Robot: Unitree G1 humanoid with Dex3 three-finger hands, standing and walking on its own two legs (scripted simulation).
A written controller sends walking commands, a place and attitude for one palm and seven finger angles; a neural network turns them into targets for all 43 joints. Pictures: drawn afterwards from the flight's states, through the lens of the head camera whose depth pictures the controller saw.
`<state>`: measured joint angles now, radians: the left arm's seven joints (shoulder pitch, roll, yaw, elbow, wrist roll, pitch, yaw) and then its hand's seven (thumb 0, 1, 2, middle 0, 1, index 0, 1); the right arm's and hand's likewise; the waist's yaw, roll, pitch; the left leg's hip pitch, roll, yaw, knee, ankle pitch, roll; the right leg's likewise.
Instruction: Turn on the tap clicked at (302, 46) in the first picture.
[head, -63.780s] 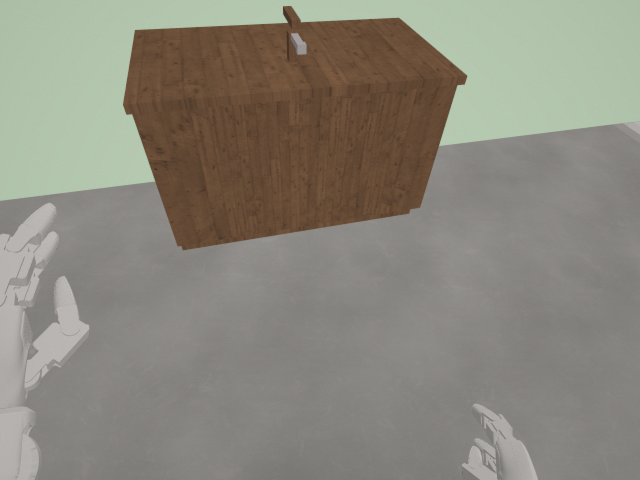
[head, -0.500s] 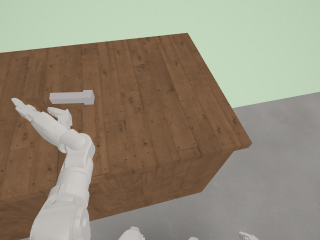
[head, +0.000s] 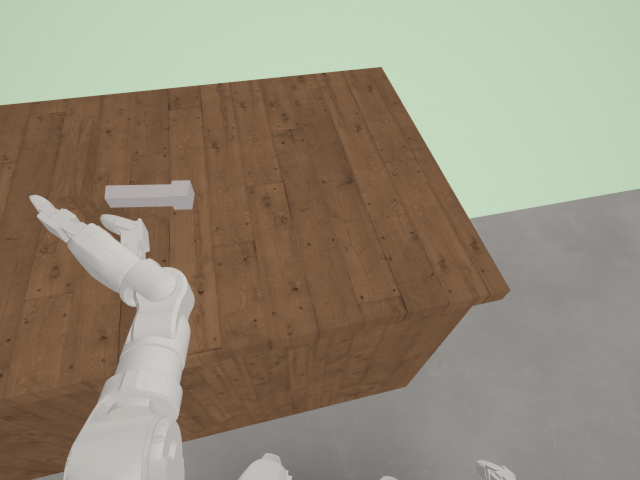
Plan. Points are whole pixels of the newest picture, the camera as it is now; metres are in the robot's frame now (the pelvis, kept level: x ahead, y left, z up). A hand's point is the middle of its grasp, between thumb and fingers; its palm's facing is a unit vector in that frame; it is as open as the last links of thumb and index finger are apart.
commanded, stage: push the lever round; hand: left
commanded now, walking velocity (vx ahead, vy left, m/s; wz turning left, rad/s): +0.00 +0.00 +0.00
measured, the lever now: (182, 195) +0.45 +0.23 +0.06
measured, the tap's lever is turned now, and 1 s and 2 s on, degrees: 80 80 80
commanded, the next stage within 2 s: none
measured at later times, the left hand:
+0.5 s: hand (139, 226) +0.39 +0.27 +0.06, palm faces +0.88 -0.48 -0.03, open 8.4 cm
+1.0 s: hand (140, 226) +0.39 +0.27 +0.06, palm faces +0.88 -0.47 -0.03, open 8.4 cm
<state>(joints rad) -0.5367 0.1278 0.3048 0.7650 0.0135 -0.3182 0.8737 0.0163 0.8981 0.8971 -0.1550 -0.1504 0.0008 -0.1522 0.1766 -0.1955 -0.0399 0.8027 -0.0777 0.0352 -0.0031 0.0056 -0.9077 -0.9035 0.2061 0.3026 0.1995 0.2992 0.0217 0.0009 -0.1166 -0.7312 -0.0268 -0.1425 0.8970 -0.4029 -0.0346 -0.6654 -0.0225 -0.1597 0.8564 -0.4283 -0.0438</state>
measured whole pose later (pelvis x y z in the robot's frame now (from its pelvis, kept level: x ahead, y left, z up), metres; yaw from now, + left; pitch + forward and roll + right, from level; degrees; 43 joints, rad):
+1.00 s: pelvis -0.01 +0.00 +0.00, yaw -1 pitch +13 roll -2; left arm -0.57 0.14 0.32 0.82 0.03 -0.34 0.89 0.02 0.90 0.90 -0.16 -0.15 0.00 -0.15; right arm 0.19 -0.19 -0.04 0.81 -0.08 0.03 0.00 0.01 -0.91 -0.90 0.21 0.30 0.20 0.30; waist 0.00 0.00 -0.12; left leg -0.75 -0.02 -0.13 0.91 -0.40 -0.03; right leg -0.68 -0.02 -0.15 0.86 -0.42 -0.04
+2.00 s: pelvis -0.01 +0.00 +0.00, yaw +0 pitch +14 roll -2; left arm -0.55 0.13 0.32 0.80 0.02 -0.34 0.88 0.02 0.90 0.90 -0.15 -0.15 0.00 -0.15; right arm 0.18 -0.19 -0.04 0.81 -0.08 0.04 -0.01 0.01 -0.91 -0.90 0.21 0.30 0.20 0.30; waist 0.01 0.00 -0.12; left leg -0.74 -0.02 -0.13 0.90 -0.39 -0.03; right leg -0.68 -0.02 -0.15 0.85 -0.42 -0.04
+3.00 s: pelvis -0.01 +0.00 +0.00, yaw +0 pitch +14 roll -2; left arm -0.56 0.13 0.31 0.79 0.02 -0.32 0.88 0.02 0.90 0.90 -0.16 -0.15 0.00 -0.15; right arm 0.17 -0.19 -0.04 0.81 -0.09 0.04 0.00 0.01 -0.91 -0.90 0.21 0.30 0.20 0.30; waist 0.01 0.00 -0.12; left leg -0.75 -0.03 -0.14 0.91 -0.40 -0.03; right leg -0.68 -0.02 -0.15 0.87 -0.42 -0.04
